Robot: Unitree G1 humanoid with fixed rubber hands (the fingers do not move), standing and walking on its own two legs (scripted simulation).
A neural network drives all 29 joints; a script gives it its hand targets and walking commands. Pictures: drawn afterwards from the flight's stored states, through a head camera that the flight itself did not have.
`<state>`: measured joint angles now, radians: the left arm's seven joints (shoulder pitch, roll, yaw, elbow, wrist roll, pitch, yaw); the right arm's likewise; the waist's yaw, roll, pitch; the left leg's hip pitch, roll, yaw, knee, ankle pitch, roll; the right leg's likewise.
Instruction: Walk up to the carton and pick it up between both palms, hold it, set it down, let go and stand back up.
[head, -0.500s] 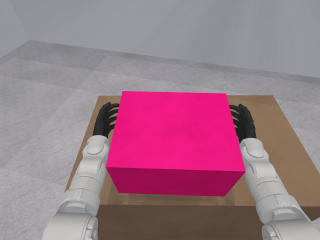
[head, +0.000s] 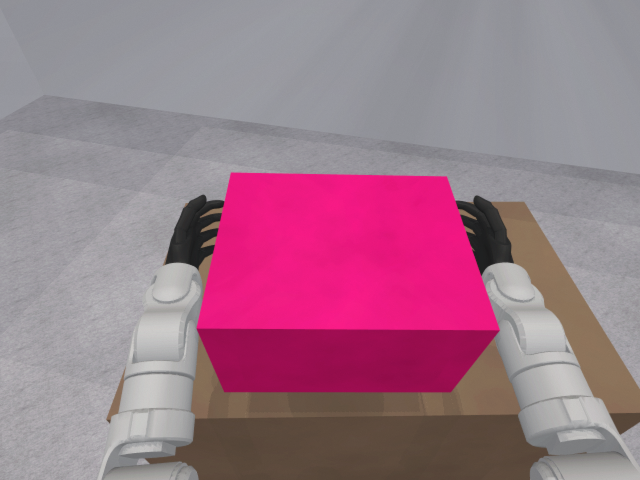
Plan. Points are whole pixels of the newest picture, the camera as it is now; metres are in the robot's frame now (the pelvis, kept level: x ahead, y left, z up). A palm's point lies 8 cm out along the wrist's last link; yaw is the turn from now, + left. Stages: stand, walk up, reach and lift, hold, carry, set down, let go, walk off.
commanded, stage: reach and lift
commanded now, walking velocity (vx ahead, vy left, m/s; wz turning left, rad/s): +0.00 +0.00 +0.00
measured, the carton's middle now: (339, 280) +0.34 +0.00 +0.09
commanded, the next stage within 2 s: hold in 1.06 s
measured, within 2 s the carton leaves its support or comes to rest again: neither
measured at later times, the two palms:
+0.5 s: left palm (179, 248) +0.34 +0.20 +0.15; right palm (494, 251) +0.34 -0.18 +0.14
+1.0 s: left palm (179, 241) +0.34 +0.19 +0.16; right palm (499, 241) +0.35 -0.18 +0.15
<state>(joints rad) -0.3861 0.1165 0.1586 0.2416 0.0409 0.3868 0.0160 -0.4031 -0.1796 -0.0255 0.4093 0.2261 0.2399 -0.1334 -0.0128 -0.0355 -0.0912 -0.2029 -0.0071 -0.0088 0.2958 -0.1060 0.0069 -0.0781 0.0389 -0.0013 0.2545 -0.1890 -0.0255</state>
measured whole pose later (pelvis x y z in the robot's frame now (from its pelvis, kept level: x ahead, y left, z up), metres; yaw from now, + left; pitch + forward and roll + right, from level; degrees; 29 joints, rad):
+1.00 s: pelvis -0.01 +0.00 +0.00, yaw +0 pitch +0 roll +0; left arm -0.45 0.10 0.22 0.15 0.09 0.57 -0.02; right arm -0.50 -0.19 -0.04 0.42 0.25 0.35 -0.12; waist -0.03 -0.04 -0.10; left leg -0.18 -0.01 0.00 0.29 -0.10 0.01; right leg -0.06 0.04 0.01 0.25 -0.18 -0.02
